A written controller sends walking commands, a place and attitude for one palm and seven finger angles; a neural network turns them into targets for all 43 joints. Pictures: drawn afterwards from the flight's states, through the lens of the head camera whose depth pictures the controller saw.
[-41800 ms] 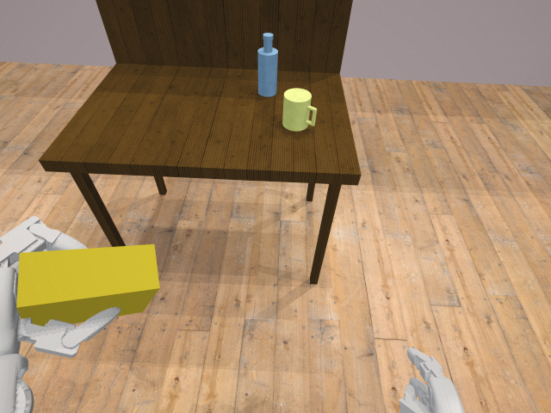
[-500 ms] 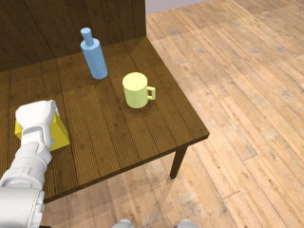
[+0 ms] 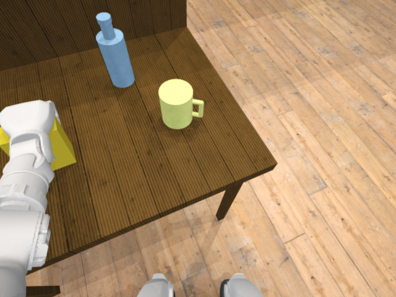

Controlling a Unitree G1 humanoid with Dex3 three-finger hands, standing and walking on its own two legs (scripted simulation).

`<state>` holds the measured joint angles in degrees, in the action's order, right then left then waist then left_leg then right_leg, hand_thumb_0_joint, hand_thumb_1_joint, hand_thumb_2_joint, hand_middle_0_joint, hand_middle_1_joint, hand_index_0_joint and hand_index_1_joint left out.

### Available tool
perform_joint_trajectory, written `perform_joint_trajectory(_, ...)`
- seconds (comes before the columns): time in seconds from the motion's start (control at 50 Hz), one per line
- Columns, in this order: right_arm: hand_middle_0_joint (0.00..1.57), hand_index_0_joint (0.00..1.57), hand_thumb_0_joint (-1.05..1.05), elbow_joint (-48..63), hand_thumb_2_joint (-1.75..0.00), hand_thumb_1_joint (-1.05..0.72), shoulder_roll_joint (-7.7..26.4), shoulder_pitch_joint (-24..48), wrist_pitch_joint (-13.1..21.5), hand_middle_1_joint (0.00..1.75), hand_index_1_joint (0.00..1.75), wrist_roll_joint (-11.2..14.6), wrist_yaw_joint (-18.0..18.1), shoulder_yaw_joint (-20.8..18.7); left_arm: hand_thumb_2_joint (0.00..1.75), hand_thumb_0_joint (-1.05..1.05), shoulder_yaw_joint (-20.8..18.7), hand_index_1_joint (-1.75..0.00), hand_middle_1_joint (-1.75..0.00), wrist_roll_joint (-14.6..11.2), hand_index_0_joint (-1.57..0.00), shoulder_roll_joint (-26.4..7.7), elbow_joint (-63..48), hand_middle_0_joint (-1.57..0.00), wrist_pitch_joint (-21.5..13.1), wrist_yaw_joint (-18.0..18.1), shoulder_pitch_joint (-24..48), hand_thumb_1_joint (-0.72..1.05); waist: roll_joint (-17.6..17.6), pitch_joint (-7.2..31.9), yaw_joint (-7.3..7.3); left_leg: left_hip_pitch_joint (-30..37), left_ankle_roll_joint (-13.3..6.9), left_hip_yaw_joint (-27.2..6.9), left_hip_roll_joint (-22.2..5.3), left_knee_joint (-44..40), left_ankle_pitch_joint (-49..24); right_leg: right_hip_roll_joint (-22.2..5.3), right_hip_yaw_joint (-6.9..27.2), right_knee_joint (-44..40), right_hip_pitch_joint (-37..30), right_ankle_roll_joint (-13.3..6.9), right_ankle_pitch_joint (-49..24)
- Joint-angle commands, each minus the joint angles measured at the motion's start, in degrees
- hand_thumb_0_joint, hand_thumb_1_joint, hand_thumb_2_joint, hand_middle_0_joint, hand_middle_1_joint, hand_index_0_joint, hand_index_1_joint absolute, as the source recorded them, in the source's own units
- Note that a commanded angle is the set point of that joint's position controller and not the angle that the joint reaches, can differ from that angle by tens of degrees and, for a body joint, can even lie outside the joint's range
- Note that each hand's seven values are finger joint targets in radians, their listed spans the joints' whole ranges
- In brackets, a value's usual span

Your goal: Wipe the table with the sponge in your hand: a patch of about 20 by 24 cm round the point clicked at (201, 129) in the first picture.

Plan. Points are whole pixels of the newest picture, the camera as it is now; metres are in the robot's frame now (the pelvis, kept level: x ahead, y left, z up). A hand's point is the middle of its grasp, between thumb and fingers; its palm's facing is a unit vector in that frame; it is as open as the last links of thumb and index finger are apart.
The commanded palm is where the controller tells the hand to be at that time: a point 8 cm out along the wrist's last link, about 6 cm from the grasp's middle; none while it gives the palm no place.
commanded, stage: wipe forward along the middle lane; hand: left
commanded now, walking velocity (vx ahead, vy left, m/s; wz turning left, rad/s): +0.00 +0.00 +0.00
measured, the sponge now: (45, 152) +0.42 +0.35 -0.03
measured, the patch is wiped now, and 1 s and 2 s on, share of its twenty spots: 1.00 1.00 1.00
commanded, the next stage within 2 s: slide back across to the first lane in 0.40 s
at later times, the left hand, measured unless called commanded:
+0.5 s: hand (38, 120) +0.48 +0.36 +0.01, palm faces -0.19 +0.03 -0.98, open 9.6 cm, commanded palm +0.48 +0.33 +0.04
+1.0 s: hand (13, 125) +0.46 +0.40 +0.02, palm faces -0.19 +0.00 -0.98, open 9.6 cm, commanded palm +0.45 +0.38 +0.06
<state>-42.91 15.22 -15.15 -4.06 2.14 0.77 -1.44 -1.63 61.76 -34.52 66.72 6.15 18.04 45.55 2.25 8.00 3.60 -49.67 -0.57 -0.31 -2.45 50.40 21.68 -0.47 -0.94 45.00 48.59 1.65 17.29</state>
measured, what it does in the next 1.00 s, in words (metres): stands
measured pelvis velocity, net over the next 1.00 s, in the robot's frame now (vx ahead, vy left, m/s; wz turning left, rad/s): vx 0.02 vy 0.01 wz -0.01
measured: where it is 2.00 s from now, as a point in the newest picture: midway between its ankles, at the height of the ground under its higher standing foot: outside the picture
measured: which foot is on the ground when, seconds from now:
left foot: down 0.00-1.00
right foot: down 0.00-1.00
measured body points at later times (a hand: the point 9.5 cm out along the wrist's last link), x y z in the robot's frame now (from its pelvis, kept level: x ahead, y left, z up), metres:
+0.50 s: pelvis +0.01 +0.01 -0.01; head +0.15 +0.02 +0.42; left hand +0.48 +0.35 +0.06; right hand +0.02 -0.27 -0.13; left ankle +0.01 +0.11 -0.69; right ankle +0.03 -0.15 -0.69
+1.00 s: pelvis +0.02 +0.01 +0.00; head +0.16 +0.03 +0.43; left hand +0.46 +0.40 +0.07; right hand +0.05 -0.28 -0.12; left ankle +0.01 +0.11 -0.69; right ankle +0.03 -0.15 -0.69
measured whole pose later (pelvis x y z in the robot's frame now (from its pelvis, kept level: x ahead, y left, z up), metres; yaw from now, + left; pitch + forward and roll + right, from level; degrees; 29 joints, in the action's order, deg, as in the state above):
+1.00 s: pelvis +0.02 +0.01 +0.00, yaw -1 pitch +22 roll -4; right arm -41.3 16.7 -16.5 -8.5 1.8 -0.5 -0.9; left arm -9.5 63.3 -44.0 64.6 1.7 11.2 44.8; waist 1.4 6.4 5.0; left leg -49.1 -1.2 -0.4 -2.9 50.8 24.0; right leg 0.1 -1.0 43.5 47.2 2.1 18.5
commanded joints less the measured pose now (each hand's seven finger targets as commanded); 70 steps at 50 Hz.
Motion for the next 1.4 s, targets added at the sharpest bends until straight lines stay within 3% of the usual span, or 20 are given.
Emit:
perform_joint_trajectory(0.0, 0.2, 0.2, 0.0, 3.1, -0.9, -0.9, 10.6, -7.5, 0.7, 0.3, 0.3, -0.2, 0.8, -3.2, 1.3, 0.0, -0.9, -1.6, -1.6, 0.9, -1.2, -11.5, -3.8, -1.2, 0.1, 0.1, 15.5, 0.1, 0.0, 18.2, 2.54, 13.8, -1.6, -0.3, 1.8, -6.0, -10.1, 3.5, -2.3, -5.0, -7.5, -4.2, -6.5)
perform_joint_trajectory(0.06, 0.2, 0.2, 0.0, 3.2, -0.9, -0.9, 10.7, -7.9, 0.4, 0.3, 0.3, -0.3, 0.8, -3.1, 1.3, 0.0, -1.0, -1.6, -1.6, 0.6, -1.2, -11.8, -2.9, -1.2, 0.1, -0.3, 15.5, 0.1, -2.1, 17.6, 2.99, 12.6, -1.7, -0.3, 1.8, -5.5, -10.5, 3.6, -2.3, -5.0, -7.8, -4.0, -7.3)
perform_joint_trajectory(0.1, 0.2, 0.2, 0.0, 3.2, -0.9, -0.9, 10.8, -8.5, 0.2, 0.3, 0.3, -0.4, 0.7, -3.1, 1.3, 0.0, -2.0, -1.6, -1.6, 0.2, -1.2, -13.0, -3.3, -1.2, -0.2, -0.7, 15.3, 0.1, -0.9, 19.2, 2.39, 12.9, -1.7, 0.0, 1.9, -5.2, -11.9, 3.6, -2.2, -4.7, -8.8, -4.1, -8.5)
perform_joint_trajectory(0.16, 0.2, 0.2, 0.0, 3.0, -0.9, -0.9, 11.1, -9.1, -0.1, 0.3, 0.3, -0.4, 0.8, -2.8, 1.3, 0.0, -2.2, -1.6, -1.6, 0.9, -1.2, -15.0, -2.8, -1.2, -0.3, -1.1, 18.1, 0.1, -1.9, 18.2, 3.47, 11.5, -1.8, -0.1, 1.9, -4.9, -11.3, 3.7, -2.2, -4.5, -8.2, -4.0, -8.3)
perform_joint_trajectory(0.3, 0.2, 0.2, 0.0, 2.9, -0.9, -0.9, 11.5, -11.0, -0.8, 0.3, 0.3, -0.7, 0.6, -2.7, 1.3, 0.0, -3.0, -1.6, -1.6, 1.9, -1.2, -18.4, -2.8, -1.2, -0.6, -2.8, 21.0, 0.1, 1.2, 20.5, 3.82, 12.5, -1.9, -0.1, 1.9, -3.7, -14.0, 3.9, -2.1, -3.8, -7.7, -4.2, -10.2)
perform_joint_trajectory(0.36, 0.2, 0.2, 0.0, 3.0, -0.9, -0.9, 11.2, -11.6, -1.2, 0.3, 0.3, -0.9, 0.5, -2.8, 1.3, 0.0, -1.9, -1.6, -1.6, 1.9, -1.2, -16.4, -2.9, -1.2, -0.9, -3.5, 20.1, 0.1, 2.1, 20.7, 3.9, 13.3, -1.7, -0.2, 1.7, -3.2, -16.0, 4.1, -2.4, -3.4, -6.8, -4.3, -11.3)
perform_joint_trajectory(0.46, 0.2, 0.2, 0.0, 2.9, -0.9, -0.9, 11.4, -12.4, -2.1, 0.3, 0.3, -1.0, 0.6, -2.9, 1.3, 0.0, -2.8, -1.6, -1.6, 1.8, -1.2, -18.1, -3.0, -1.2, -1.6, -4.1, 21.1, 0.1, 1.4, 20.8, 4.38, 12.4, -1.8, -0.1, 1.6, -2.4, -16.1, 4.3, -2.3, -3.3, -6.7, -4.2, -11.7)
perform_joint_trajectory(0.6, 0.2, 0.2, 0.0, 3.4, -0.9, -0.9, 11.9, -12.2, -2.9, 0.3, 0.3, -1.0, 0.2, -2.9, 1.3, 0.0, -7.9, -1.6, -1.6, 1.2, -1.2, -24.3, -7.2, -1.2, -2.9, -4.1, 17.6, 0.1, 2.7, 24.8, 1.49, 14.3, -1.9, 0.0, 2.0, -2.9, -19.2, 4.3, -2.0, -3.0, -11.2, -4.3, -14.2)
perform_joint_trajectory(0.72, 0.2, 0.2, 0.0, 3.3, -0.9, -0.9, 12.4, -11.0, -3.7, 0.3, 0.3, -0.9, -0.4, -2.8, 1.3, 0.0, -10.2, -1.6, -1.6, 2.3, -1.2, -27.7, -7.8, -1.2, -2.3, -3.4, 14.1, 0.1, 3.9, 23.8, 0.13, 15.9, -1.9, 0.0, 2.3, -3.9, -21.6, 4.1, -2.1, -3.2, -13.2, -4.4, -16.3)
perform_joint_trajectory(0.78, 0.2, 0.2, 0.0, 3.3, -0.9, -0.9, 12.8, -10.4, -3.9, 0.3, 0.3, -0.8, -0.7, -2.7, 1.3, 0.0, -11.1, -1.6, -1.6, 2.4, -1.2, -29.3, -8.4, -1.2, -2.2, -3.6, 14.2, 0.1, 4.2, 23.2, -0.17, 16.2, -1.9, -0.1, 2.3, -4.5, -21.4, 4.0, -2.0, -3.5, -14.0, -4.5, -16.3)
perform_joint_trajectory(0.84, 0.2, 0.2, 0.0, 3.6, -0.9, -0.9, 12.8, -10.4, -3.8, 0.3, 0.3, -0.6, -0.7, -2.9, 1.3, 0.0, -9.3, -1.6, -1.6, 2.5, -1.2, -27.8, -8.6, -1.2, -2.2, -4.3, 15.0, 0.1, 3.7, 21.6, 0.91, 16.7, -2.0, -0.1, 2.3, -4.8, -20.3, 4.0, -2.2, -4.3, -13.1, -4.4, -15.4)
perform_joint_trajectory(0.88, 0.2, 0.2, 0.0, 3.7, -0.9, -0.9, 13.1, -10.0, -4.1, 0.3, 0.3, -0.6, -0.5, -2.8, 1.3, 0.0, -11.1, -1.6, -1.6, 2.3, -1.2, -30.4, -9.4, -1.2, -2.9, -5.1, 14.2, 0.1, 4.6, 22.6, 0.03, 17.3, -2.0, -0.2, 2.4, -4.8, -21.5, 3.9, -1.9, -4.1, -14.4, -4.6, -16.5)
perform_joint_trajectory(0.92, 0.2, 0.2, 0.0, 3.8, -0.9, -0.9, 12.8, -10.4, -3.9, 0.3, 0.3, -0.4, -0.3, -2.9, 1.3, 0.0, -9.0, -1.6, -1.6, 2.7, -1.2, -28.7, -9.7, -1.2, -3.7, -5.9, 15.6, 0.1, 5.1, 21.6, 1.14, 18.3, -2.0, -0.3, 2.3, -4.8, -21.4, 4.0, -2.1, -4.5, -12.7, -4.6, -15.7)
perform_joint_trajectory(1.12, 0.2, 0.2, 0.0, 3.9, -0.9, -0.9, 13.1, -10.4, -5.3, 0.3, 0.3, -1.0, 0.1, -3.4, 1.3, 0.0, -13.1, -1.6, -1.6, 2.7, -1.2, -32.1, -13.0, -1.2, -9.6, -7.3, 10.2, 0.1, 7.0, 23.5, -0.72, 21.0, -1.6, -0.9, 2.1, -3.1, -28.2, 4.4, -2.1, -2.9, -11.8, -5.2, -18.2)
perform_joint_trajectory(1.22, 0.2, 0.2, 0.0, 3.8, -0.9, -0.9, 13.2, -10.0, -5.9, 0.3, 0.3, -1.0, -0.1, -3.7, 1.3, 0.0, -12.9, -1.6, -1.6, 2.8, -1.2, -31.5, -13.2, -1.2, -10.4, -5.7, 11.9, 0.1, 6.5, 21.5, 0.27, 20.2, -1.5, -1.1, 1.9, -2.8, -26.7, 4.5, -2.4, -2.8, -9.5, -5.2, -16.2)
perform_joint_trajectory(1.24, 0.2, 0.2, 0.0, 3.9, -0.9, -0.9, 13.2, -10.0, -6.0, 0.3, 0.3, -1.1, -0.2, -3.8, 1.3, 0.0, -13.5, -1.6, -1.6, 2.7, -1.2, -31.5, -12.4, -1.2, -10.2, -5.3, 9.9, 0.1, 5.8, 21.9, -0.3, 19.5, -1.6, -1.0, 2.1, -2.8, -26.0, 4.4, -2.3, -2.8, -10.3, -5.2, -16.2)
perform_joint_trajectory(1.3, 0.2, 0.2, 0.0, 4.1, -0.9, -0.9, 12.9, -9.7, -6.0, 0.3, 0.3, -1.1, -0.5, -4.0, 1.3, 0.0, -13.0, -1.6, -1.6, 2.0, -1.2, -29.0, -12.9, -1.2, -10.1, -5.0, 6.3, 0.1, 6.9, 24.1, -1.42, 21.6, -1.1, -1.4, 1.8, -2.8, -28.9, 4.5, -2.8, -2.2, -10.5, -5.4, -16.7)
perform_joint_trajectory(1.32, 0.2, 0.2, 0.0, 4.3, -0.9, -0.9, 12.4, -9.6, -6.0, 0.3, 0.3, -0.9, -0.6, -4.2, 1.3, 0.0, -11.4, -1.6, -1.6, 1.6, -1.2, -26.4, -12.6, -1.2, -10.0, -5.0, 5.5, 0.1, 5.6, 23.7, -0.82, 21.5, -1.2, -1.2, 1.6, -2.7, -28.8, 4.7, -2.8, -2.6, -10.5, -5.2, -17.0)
perform_joint_trajectory(1.36, 0.2, 0.2, 0.0, 4.3, -0.9, -0.9, 12.6, -9.3, -6.1, 0.3, 0.3, -0.9, -0.7, -4.1, 1.3, 0.0, -12.5, -1.6, -1.6, 0.8, -1.2, -26.7, -11.9, -1.2, -9.5, -4.9, 2.9, 0.1, 2.7, 23.5, -1.36, 19.3, -1.6, -0.7, 1.9, -3.0, -26.2, 4.5, -2.5, -3.1, -12.8, -4.9, -17.6)
perform_joint_trajectory(1.38, 0.2, 0.2, 0.0, 4.2, -0.9, -0.9, 12.7, -9.0, -6.2, 0.3, 0.3, -0.8, -0.7, -4.0, 1.3, 0.0, -12.4, -1.6, -1.6, 0.4, -1.2, -26.4, -12.1, -1.2, -9.3, -5.0, 2.7, 0.1, 4.0, 23.2, -1.61, 19.4, -1.4, -0.9, 1.9, -3.4, -26.5, 4.4, -2.5, -2.9, -12.8, -5.1, -17.6)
